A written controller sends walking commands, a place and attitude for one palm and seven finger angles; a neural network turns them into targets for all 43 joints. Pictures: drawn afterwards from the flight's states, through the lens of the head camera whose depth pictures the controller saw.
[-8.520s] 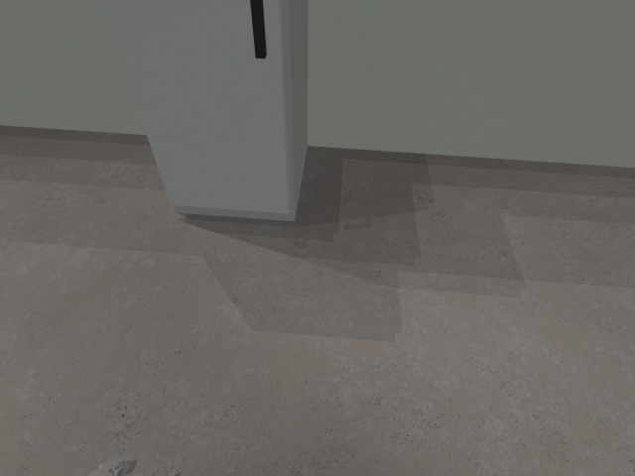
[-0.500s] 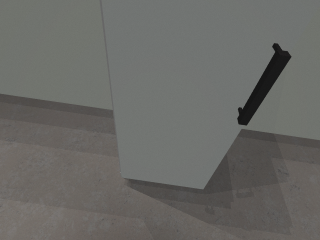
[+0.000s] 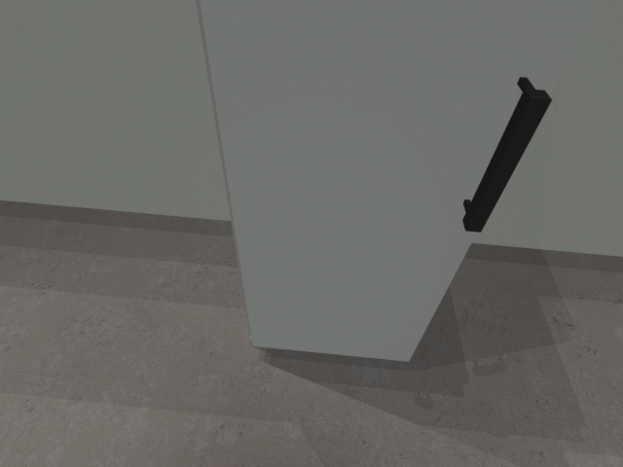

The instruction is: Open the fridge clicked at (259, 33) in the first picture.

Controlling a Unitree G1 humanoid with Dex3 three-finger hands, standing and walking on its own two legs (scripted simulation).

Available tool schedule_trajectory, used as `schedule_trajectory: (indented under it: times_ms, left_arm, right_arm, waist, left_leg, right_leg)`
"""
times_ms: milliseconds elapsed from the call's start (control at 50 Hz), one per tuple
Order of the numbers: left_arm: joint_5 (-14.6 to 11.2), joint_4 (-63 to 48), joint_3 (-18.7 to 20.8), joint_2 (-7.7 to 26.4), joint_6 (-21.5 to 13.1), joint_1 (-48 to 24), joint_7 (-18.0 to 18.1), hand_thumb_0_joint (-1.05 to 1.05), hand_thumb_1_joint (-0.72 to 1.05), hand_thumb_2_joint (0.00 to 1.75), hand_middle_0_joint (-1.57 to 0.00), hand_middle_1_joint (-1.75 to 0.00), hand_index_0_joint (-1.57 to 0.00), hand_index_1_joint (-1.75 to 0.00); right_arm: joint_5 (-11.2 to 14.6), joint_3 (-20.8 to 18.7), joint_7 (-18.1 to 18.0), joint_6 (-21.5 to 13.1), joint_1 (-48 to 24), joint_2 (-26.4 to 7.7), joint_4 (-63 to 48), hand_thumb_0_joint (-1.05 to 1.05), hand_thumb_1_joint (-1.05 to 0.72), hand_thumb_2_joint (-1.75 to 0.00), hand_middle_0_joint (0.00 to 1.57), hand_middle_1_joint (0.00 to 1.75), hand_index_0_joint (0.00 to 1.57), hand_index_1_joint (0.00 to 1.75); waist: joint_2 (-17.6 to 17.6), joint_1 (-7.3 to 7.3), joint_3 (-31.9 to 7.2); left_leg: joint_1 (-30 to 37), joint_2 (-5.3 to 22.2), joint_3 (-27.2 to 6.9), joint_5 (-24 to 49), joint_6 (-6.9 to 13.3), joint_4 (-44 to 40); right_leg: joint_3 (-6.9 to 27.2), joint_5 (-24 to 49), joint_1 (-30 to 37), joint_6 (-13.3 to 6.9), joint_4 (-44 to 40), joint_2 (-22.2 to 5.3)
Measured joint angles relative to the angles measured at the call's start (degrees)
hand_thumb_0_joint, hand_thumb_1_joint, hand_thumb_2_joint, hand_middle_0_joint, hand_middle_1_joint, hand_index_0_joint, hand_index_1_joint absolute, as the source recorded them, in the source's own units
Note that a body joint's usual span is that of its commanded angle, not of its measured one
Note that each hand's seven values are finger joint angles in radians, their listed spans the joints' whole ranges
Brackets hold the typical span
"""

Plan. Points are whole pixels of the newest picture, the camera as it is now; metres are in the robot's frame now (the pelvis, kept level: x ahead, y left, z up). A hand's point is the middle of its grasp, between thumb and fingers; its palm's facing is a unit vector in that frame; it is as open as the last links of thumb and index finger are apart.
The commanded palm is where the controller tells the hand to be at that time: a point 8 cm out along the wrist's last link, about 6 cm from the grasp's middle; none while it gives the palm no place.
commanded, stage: come to a stop and stand still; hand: right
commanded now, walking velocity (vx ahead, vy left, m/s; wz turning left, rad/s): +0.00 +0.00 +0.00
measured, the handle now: (495, 161) +0.55 -0.27 +0.13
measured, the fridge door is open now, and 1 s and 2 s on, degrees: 0 0 0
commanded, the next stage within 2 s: look again from close up in 0.66 s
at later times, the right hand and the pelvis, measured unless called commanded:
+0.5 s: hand out of the picture +0.02 -0.20 -0.17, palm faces +0.04 +0.97 -0.24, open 7.4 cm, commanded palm none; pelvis +0.00 -0.02 -0.01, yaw +0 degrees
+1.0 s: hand out of the picture +0.02 -0.19 -0.17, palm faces +0.04 +0.98 -0.20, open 7.4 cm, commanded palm none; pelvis +0.02 -0.02 +0.00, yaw +0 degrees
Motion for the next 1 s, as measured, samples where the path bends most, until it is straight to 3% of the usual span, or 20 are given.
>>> schedule_trajectory:
  times_ms: [140, 220, 340, 520, 1000]
  left_arm:
    - [0.0, -0.7, -0.1, -0.3, -0.2, 0.4, 0.0, 0.00, 0.91, 0.89, -0.20, -0.30, -0.20, -0.29]
    - [0.2, -2.9, 0.1, 1.0, -0.5, 1.0, -0.5, 0.00, 0.91, 0.89, -0.20, -0.30, -0.20, -0.29]
    - [0.5, -4.4, 0.1, 2.1, -1.3, 3.5, -0.4, 0.00, 0.91, 0.89, -0.20, -0.30, -0.20, -0.29]
    - [0.2, -3.9, -1.4, 1.4, -2.3, 3.6, -0.4, 0.00, 0.91, 0.89, -0.20, -0.30, -0.20, -0.29]
    - [0.0, -1.8, -1.2, 3.9, -2.4, -1.9, 0.0, 0.00, 0.91, 0.89, -0.20, -0.30, -0.20, -0.29]
  right_arm:
    - [-0.1, 0.0, -0.1, 0.0, 1.7, 1.2, 0.5, 0.00, -0.91, -0.90, 0.20, 0.30, 0.20, 0.30]
    - [-0.5, 0.8, -0.8, -1.5, 2.4, 2.0, -0.4, 0.00, -0.90, -0.90, 0.20, 0.30, 0.20, 0.30]
    - [-0.5, 0.5, -0.3, -1.2, 2.2, 1.4, -0.9, 0.00, -0.90, -0.90, 0.20, 0.30, 0.20, 0.30]
    - [0.0, 0.5, -0.2, -2.1, -0.1, -0.7, -2.6, 0.00, -0.91, -0.90, 0.20, 0.30, 0.20, 0.30]
    - [0.0, 1.1, 0.0, -1.9, -0.7, -0.5, -1.0, 0.00, -0.91, -0.90, 0.20, 0.30, 0.20, 0.30]
  waist:
    - [0.4, 0.20, 0.3]
    - [-0.6, 0.79, 1.1]
    - [-0.9, 1.78, -1.9]
    - [-1.3, 1.47, -2.0]
    - [0.1, 0.63, 1.7]
  left_leg:
    - [-1.2, -0.3, -0.5, 0.6, 0.0, -0.3]
    - [-3.1, -0.5, -0.2, -0.2, 0.5, 2.5]
    - [-4.6, 1.4, -0.9, -3.0, -0.5, 6.8]
    - [-2.7, 2.4, -1.6, -2.9, -1.5, 5.7]
    - [0.4, 1.9, -0.9, -3.1, -1.3, 3.6]
  right_leg:
    - [-0.5, 0.1, -1.3, 0.0, 0.3, -0.3]
    - [-0.2, -2.3, -4.4, -0.2, 5.8, -0.7]
    - [-0.6, -3.4, -4.3, -1.3, 6.6, 1.1]
    - [-1.1, -2.2, -1.2, -2.1, 3.1, 2.3]
    - [-0.5, -1.7, 2.0, -1.5, 0.1, 1.9]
